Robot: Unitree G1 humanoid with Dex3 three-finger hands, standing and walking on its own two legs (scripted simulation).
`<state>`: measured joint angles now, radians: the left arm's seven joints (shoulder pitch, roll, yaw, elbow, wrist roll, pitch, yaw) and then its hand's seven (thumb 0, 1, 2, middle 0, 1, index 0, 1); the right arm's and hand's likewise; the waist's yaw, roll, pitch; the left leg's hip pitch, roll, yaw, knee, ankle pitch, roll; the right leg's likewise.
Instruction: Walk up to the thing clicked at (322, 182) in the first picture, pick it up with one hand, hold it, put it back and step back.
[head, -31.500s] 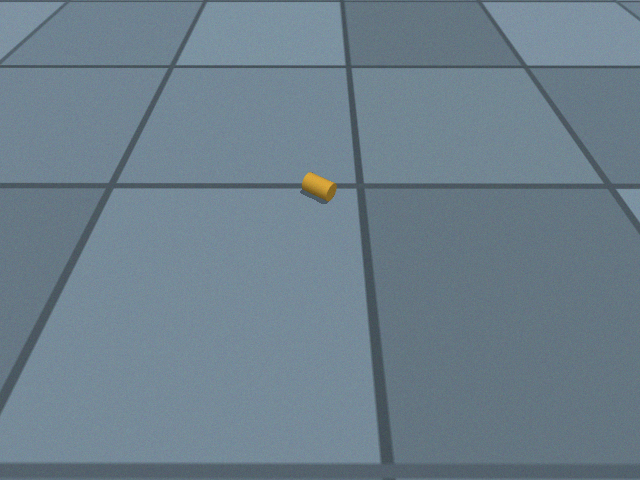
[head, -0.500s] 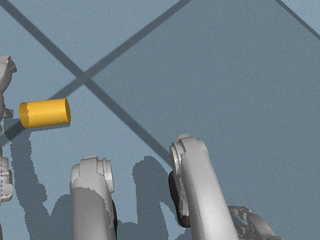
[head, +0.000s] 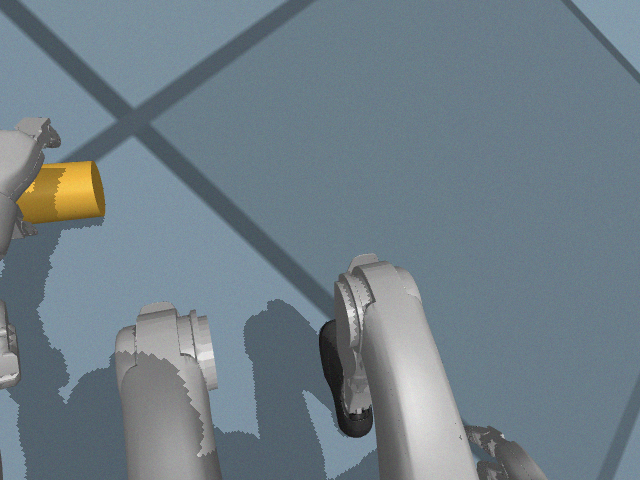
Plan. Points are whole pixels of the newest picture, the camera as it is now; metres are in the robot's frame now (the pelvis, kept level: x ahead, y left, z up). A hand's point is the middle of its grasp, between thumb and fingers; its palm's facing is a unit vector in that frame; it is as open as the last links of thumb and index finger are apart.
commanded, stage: home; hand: left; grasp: from above
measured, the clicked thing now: (49, 193) +0.53 +0.29 -0.29
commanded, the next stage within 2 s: none
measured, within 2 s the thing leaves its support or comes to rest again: neither
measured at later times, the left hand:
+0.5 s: hand out of the picture +0.39 +0.29 -0.01, palm faces -0.35 -0.49 -0.80, open 9.7 cm
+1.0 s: hand out of the picture +0.27 +0.20 +0.20, palm faces +0.02 -0.93 -0.36, open 7.4 cm
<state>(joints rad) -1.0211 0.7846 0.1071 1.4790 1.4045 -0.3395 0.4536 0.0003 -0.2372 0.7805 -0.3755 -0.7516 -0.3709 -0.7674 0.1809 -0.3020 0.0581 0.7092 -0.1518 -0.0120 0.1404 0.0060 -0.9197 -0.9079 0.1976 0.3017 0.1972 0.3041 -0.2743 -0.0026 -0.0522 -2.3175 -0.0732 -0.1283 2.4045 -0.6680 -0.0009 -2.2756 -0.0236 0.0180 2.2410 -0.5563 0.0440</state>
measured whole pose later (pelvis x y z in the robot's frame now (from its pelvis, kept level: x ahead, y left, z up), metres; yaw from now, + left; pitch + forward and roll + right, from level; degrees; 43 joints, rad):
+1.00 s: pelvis +0.05 -0.02 +0.29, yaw +5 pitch +22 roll -3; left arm 0.18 0.30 0.03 0.10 0.08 0.34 0.07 0.01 0.90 0.89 -0.21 -0.30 -0.21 -0.30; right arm 0.15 -0.20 0.04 0.52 0.04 -0.08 -0.07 0.01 -0.90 -0.90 0.20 0.30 0.20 0.30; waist -0.07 0.03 -0.19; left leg -1.23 0.01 -0.10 1.46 -0.61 -0.03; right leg -1.24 -0.04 -0.02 1.37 -0.51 0.05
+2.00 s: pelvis +0.09 -0.01 +0.38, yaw +6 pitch +10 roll -3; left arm 0.50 0.22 0.04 -0.13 -0.05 0.46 0.02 0.01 0.91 0.89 -0.20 -0.30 -0.21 -0.30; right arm 0.29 -0.21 0.03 0.56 0.01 -0.26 -0.19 0.02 -0.90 -0.90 0.20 0.30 0.20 0.30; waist -0.04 0.05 -0.15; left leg -0.68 0.03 -0.08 1.02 -0.52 -0.02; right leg -0.69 -0.03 -0.03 0.93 -0.42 0.04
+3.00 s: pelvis +0.10 -0.01 +0.38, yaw +6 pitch +10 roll -3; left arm 0.51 0.23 0.03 -0.15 -0.05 0.46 0.02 0.01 0.91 0.89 -0.20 -0.30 -0.21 -0.30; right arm 0.29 -0.22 0.02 0.54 0.01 -0.25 -0.18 0.02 -0.90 -0.90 0.20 0.30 0.20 0.30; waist -0.04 0.04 -0.16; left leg -0.68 0.03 -0.08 1.03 -0.53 -0.02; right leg -0.69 -0.03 -0.03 0.95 -0.43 0.05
